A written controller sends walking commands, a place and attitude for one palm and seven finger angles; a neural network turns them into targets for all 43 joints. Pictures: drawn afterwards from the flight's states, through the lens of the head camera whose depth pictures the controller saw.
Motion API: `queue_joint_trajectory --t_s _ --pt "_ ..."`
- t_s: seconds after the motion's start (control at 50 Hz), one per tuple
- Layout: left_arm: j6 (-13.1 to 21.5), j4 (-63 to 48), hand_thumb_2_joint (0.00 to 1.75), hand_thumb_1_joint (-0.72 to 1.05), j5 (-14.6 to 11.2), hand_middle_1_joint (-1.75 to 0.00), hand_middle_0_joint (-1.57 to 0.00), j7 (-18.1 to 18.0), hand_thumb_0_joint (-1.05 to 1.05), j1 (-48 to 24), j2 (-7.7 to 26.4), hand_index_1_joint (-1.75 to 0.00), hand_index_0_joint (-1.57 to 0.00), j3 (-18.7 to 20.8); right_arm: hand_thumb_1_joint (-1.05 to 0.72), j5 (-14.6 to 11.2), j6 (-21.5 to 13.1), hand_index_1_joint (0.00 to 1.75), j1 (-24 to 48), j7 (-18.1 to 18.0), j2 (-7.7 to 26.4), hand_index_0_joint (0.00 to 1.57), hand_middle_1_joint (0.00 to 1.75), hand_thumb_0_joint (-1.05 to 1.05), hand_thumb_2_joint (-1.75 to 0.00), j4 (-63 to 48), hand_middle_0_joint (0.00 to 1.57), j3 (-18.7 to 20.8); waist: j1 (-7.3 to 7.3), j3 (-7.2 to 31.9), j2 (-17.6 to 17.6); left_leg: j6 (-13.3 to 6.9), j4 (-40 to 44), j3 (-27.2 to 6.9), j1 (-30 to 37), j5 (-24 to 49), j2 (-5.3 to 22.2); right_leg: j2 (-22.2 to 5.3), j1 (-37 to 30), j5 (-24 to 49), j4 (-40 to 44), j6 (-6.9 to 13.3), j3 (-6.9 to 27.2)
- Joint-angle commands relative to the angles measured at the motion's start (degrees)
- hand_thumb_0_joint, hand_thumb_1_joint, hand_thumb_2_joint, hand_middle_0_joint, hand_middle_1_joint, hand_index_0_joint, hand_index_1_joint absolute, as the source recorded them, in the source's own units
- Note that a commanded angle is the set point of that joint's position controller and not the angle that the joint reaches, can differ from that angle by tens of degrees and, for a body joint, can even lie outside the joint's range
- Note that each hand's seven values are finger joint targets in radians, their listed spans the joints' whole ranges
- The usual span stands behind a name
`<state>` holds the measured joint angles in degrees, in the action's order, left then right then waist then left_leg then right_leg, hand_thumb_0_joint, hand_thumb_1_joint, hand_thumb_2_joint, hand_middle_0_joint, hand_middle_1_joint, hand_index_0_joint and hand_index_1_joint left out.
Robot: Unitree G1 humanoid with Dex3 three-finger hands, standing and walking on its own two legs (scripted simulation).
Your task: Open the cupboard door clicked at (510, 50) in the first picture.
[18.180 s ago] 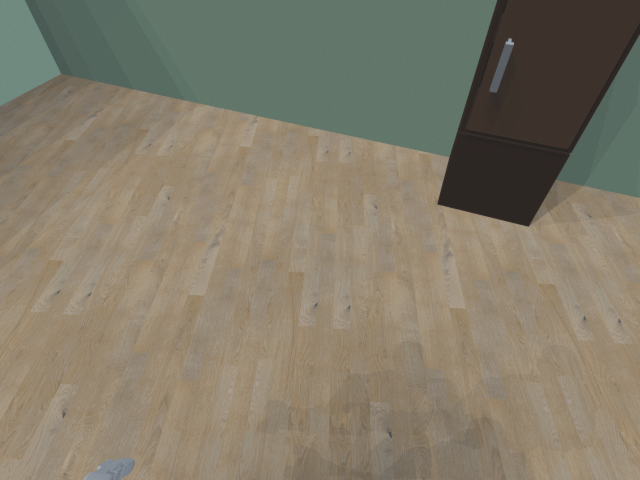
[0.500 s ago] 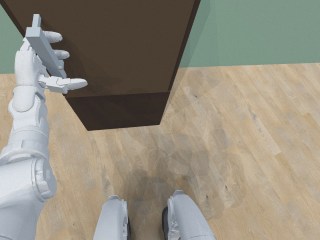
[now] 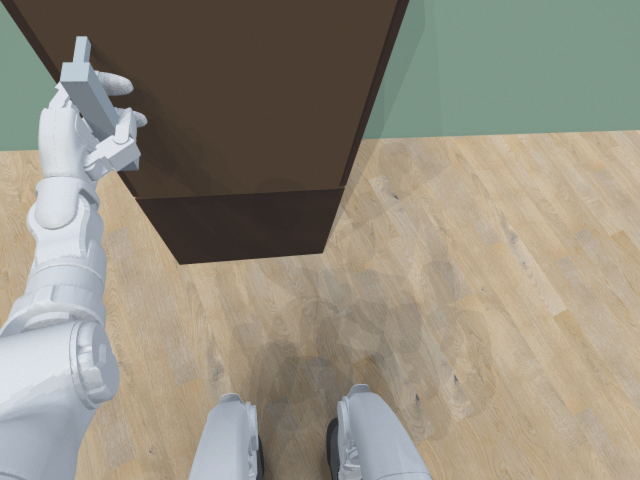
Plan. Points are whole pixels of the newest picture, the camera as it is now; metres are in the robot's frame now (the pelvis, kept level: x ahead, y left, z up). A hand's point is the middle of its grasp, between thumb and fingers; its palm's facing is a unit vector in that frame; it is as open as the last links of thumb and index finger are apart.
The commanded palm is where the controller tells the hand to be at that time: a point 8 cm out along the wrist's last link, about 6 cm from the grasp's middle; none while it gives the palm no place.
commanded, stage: pull the door open along its arc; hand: left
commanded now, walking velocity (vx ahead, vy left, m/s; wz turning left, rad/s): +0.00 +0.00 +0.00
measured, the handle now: (107, 110) +0.55 +0.23 +0.04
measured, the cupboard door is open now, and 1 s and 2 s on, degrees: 0 35 45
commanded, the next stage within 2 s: open thumb and fingers to let go in 1.16 s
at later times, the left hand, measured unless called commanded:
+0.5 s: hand (137, 193) +0.44 +0.18 +0.04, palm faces +0.03 -1.00 -0.01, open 6.1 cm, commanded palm +0.38 +0.23 +0.04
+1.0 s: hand (220, 282) +0.33 +0.09 +0.04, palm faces +0.48 -0.88 +0.02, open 6.2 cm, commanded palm +0.26 +0.11 +0.04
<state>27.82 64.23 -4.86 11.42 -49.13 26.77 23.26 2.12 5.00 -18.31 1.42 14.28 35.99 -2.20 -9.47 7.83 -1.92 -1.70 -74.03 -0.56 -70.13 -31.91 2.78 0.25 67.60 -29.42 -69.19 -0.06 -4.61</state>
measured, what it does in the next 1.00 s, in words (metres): stands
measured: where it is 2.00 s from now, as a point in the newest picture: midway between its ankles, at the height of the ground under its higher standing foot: outside the picture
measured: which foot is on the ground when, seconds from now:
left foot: down 0.00-1.00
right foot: down 0.00-1.00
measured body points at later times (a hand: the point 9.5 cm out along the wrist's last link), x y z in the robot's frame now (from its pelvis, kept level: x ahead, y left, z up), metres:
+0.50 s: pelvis +0.02 +0.00 +0.02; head +0.15 +0.01 +0.45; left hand +0.43 +0.24 +0.04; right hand +0.08 -0.26 -0.09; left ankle +0.02 +0.10 -0.62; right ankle +0.02 -0.13 -0.62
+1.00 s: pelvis +0.02 -0.03 +0.02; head +0.11 -0.02 +0.47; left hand +0.30 +0.14 +0.05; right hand +0.20 -0.23 -0.09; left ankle +0.02 +0.10 -0.62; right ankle +0.02 -0.13 -0.62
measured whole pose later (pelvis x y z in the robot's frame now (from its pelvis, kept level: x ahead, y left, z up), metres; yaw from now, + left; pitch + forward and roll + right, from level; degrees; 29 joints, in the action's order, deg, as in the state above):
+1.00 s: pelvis +0.02 -0.03 +0.02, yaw +3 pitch +21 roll +0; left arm 25.9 17.5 4.4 -31.3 1.6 -5.6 -4.7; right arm 4.6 0.7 -10.6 3.8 9.2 31.7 0.2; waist -0.3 11.0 -0.4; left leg 0.9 -67.0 -0.4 -56.0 -31.7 1.7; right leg -0.6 55.3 -31.9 -66.4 2.2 -4.4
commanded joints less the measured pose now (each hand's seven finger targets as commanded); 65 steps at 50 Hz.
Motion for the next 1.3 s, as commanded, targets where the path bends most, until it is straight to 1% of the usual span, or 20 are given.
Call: queue_joint_trajectory --t_s 0.0,0.04,0.06,0.26,0.34,0.44,0.48,0.5,0.52,0.54,0.6,0.66,0.72,0.82,0.86,0.94,1.08,1.14,1.24,1.28 --pt "4.65 -12.19 0.9 0.9 -0.33 -1.35 -0.4 0.85 0.0 -24.11 12.39 -1.35 -0.4 -0.3 -0.9 -0.12 -0.69 0.3 -10.4 -0.98 11.01 0.2 0.3 0.0 -0.9 -2.0 0.2 3.91 -1.92 30.22 -8.28 0.63 7.7 -4.36 27.45 26.96 -0.95 2.33 -10.39 18.18 6.61 1.53 1.67" --pt "4.67 -13.17 0.9 0.9 -0.4 -1.35 -0.4 1.02 0.0 -24.29 11.01 -1.35 -0.4 -1.33 -0.9 -0.17 -0.55 0.3 -10.19 -0.88 10.94 0.2 0.3 0.0 -0.9 -2.02 0.2 4.0 -1.83 31.06 -9.78 0.93 7.82 -4.57 29.23 27.8 -0.86 2.33 -9.19 17.87 6.68 1.52 1.38" --pt "4.52 -11.9 0.9 0.9 -0.13 -1.35 -0.4 0.97 0.0 -22.5 15.4 -1.35 -0.4 2.2 -0.9 -0.15 -0.38 0.3 -10.28 -1.01 11.38 0.2 0.3 0.0 -0.9 -2.05 0.2 3.96 -0.8 31.05 -9.0 0.86 7.66 -4.29 27.83 27.28 -0.83 2.34 -10.42 17.91 6.6 1.56 1.64" --pt "3.81 -22.01 0.9 0.9 -3.03 -1.35 -0.4 2.58 0.0 -5.32 10.88 -1.35 -0.4 0.54 -0.9 -1.41 -0.03 0.3 -7.91 -0.39 10.32 0.2 0.3 0.0 -0.9 -5.7 0.2 4.46 2.99 33.74 -7.03 0.69 10.19 -2.29 28.74 30.82 -1.23 2.36 -19.25 24.0 7.87 1.34 2.14" --pt "3.03 -27.43 0.9 0.9 -4.77 -1.35 -0.4 2.51 0.0 6.84 5.94 -1.35 -0.4 -1.68 -0.9 -2.16 -0.46 0.3 -6.78 0.04 9.42 0.2 0.3 0.0 -0.9 -7.4 0.2 4.86 4.38 31.79 -3.31 0.55 11.77 -1.11 27.22 31.29 -1.53 2.42 -23.55 27.08 9.04 1.14 2.23" --pt "3.34 -38.64 0.9 0.9 -6.48 -1.35 -0.4 1.13 0.0 21.45 0.9 -1.35 -0.4 -4.34 -0.9 -2.66 -1.79 0.3 -4.86 0.65 8.56 0.2 0.3 0.0 -0.9 -9.27 0.2 5.45 6.68 29.98 -5.59 0.92 13.44 -0.32 30.17 36.54 -1.35 2.23 -25.15 29.66 9.73 1.16 1.92" --pt "3.47 -40.63 0.9 0.9 -7.18 -1.35 -0.4 0.27 0.0 25.89 -1.23 -1.35 -0.4 -5.38 -0.9 -2.83 -2.45 0.3 -3.72 0.8 8.33 0.2 0.3 0.0 -0.9 -9.72 0.2 5.55 6.36 27.0 -1.75 0.7 13.86 0.17 27.05 33.2 -1.61 2.19 -26.78 29.57 10.08 0.96 1.98" --pt "3.82 -44.63 0.9 0.9 -10.95 -1.35 -0.4 -7.79 0.0 27.07 -2.8 -1.35 -0.4 1.89 -0.9 -2.29 -3.02 0.3 -2.57 0.4 7.05 0.2 0.3 0.0 -0.9 -10.42 0.2 5.71 10.19 26.37 -2.44 1.4 14.43 0.41 26.18 34.33 -1.5 2.04 -26.99 29.59 9.65 1.18 1.31" --pt "3.6 -43.71 0.9 0.9 -8.96 -1.35 -0.4 -11.34 0.0 30.54 -8.68 -1.35 -0.4 -4.19 -0.9 -1.98 -3.47 0.3 -2.16 0.92 6.36 0.2 0.3 0.0 -0.9 -10.17 0.2 5.33 8.61 24.99 -3.14 1.85 14.58 0.42 26.7 33.88 -1.48 2.01 -25.49 28.17 9.37 0.98 1.03" --pt "3.49 -43.27 0.9 0.9 -8.81 -1.35 -0.4 -14.17 0.0 32.32 -10.77 -1.35 -0.4 -4.57 -0.9 -1.89 -3.68 0.3 -1.81 1.24 6.25 0.2 0.3 0.0 -0.9 -9.92 0.2 5.37 8.32 22.39 -1.58 2.09 14.38 0.35 26.17 33.47 -1.21 1.77 -23.92 27.27 9.44 0.98 0.6" --pt "4.82 -49.48 0.9 0.9 -4.76 -1.35 -0.4 -23.32 0.0 34.2 -12.92 -1.35 -0.4 -6.58 -0.9 -0.41 -4.06 0.3 -0.9 1.91 5.9 0.2 0.3 0.0 -0.9 -10.44 0.2 5.66 9.17 24.62 -0.94 2.56 13.52 0.23 25.87 33.78 -1.33 1.51 -25.22 28.15 7.52 1.45 0.91" --pt "5.14 -51.49 0.9 0.9 0.89 -1.35 -0.4 -29.04 0.0 37.11 -18.0 -1.35 -0.4 -12.99 -0.9 0.69 -3.81 0.3 0.29 2.8 5.22 0.2 0.3 0.0 -0.9 -10.81 0.2 5.72 8.86 24.54 -0.44 2.57 13.09 0.46 26.35 32.97 -1.5 1.12 -24.93 28.25 7.08 1.56 1.12" --pt "4.81 -54.74 0.9 0.9 4.3 -1.35 -0.4 -33.58 0.0 39.92 -22.27 -1.35 -0.4 -17.99 -0.9 1.19 -3.88 0.3 1.76 2.89 4.53 0.2 0.3 0.0 -0.9 -11.59 0.2 5.9 9.03 26.14 0.64 2.49 13.13 0.42 27.43 33.21 -1.71 0.95 -26.44 29.36 7.41 1.7 1.24" --pt "3.04 -57.01 0.9 0.9 6.55 -1.35 -0.4 -40.48 0.0 44.96 -29.78 -1.35 -0.4 -24.6 -0.9 1.46 -4.88 0.3 4.61 2.41 3.12 0.2 0.3 0.0 -0.9 -11.86 0.2 5.82 8.81 24.77 4.9 2.13 13.62 0.57 26.05 27.66 -2.52 0.85 -28.85 28.72 9.26 1.44 1.21" --pt "2.8 -57.44 0.9 0.9 8.23 -1.35 -0.4 -41.93 0.0 43.85 -31.08 -1.35 -0.4 -27.27 -0.9 1.72 -5.56 0.3 5.67 2.06 2.75 0.2 0.3 0.0 -0.9 -11.24 0.2 5.62 7.84 23.01 5.49 1.98 13.51 0.49 25.06 24.35 -2.78 0.53 -27.99 26.82 10.02 1.28 1.45" --pt "2.93 -59.42 0.9 0.9 12.11 -1.35 -0.4 -42.68 0.0 47.27 -33.6 -1.35 -0.4 -32.49 -0.9 2.34 -7.17 0.3 7.12 1.37 1.7 0.2 0.3 0.0 -0.9 -10.99 0.2 5.25 7.95 22.17 4.5 1.71 13.52 0.71 24.98 22.63 -3.13 -0.08 -28.37 26.48 10.99 1.48 2.16" --pt "1.51 -64.21 0.9 0.9 14.17 -1.35 -0.4 -42.38 0.0 58.67 -38.3 -1.35 -0.4 -39.3 -0.9 2.52 -10.22 0.3 9.47 0.95 0.37 0.2 0.3 0.0 -0.9 -12.1 0.2 4.24 8.44 20.95 3.87 1.61 13.46 0.45 24.43 19.89 -3.65 -0.79 -29.01 25.45 12.04 1.54 2.54" --pt "0.24 -66.32 0.9 0.9 13.89 -1.35 -0.4 -42.16 0.0 64.08 -39.07 -1.35 -0.4 -40.34 -0.9 2.4 -11.19 0.3 10.11 0.72 0.0 0.2 0.3 0.0 -0.9 -12.84 0.2 3.77 8.73 19.95 5.75 1.7 13.35 0.15 23.08 18.47 -3.97 -1.24 -30.14 25.98 12.58 1.18 2.99" --pt "-0.32 -63.28 0.9 0.9 13.93 -1.35 -0.4 -45.03 0.0 49.38 -35.2 -1.35 -0.4 -35.6 -0.9 2.65 -11.85 0.3 11.0 -0.46 0.36 0.2 0.3 0.0 -0.9 -10.46 0.2 3.54 6.54 14.57 6.5 1.81 10.94 -0.81 19.52 13.43 -4.07 -1.69 -24.21 18.36 13.22 0.72 4.45" --pt "0.16 -61.27 0.84 0.76 13.78 -1.34 -0.39 -45.32 0.0 49.85 -35.41 -1.34 -0.39 -34.51 -0.9 2.79 -12.25 0.3 11.26 -0.66 0.2 0.2 0.3 0.0 -0.9 -10.12 0.2 3.66 7.33 16.36 6.34 1.91 10.27 -0.82 18.59 12.62 -4.33 -2.1 -24.77 17.5 13.18 0.45 5.58"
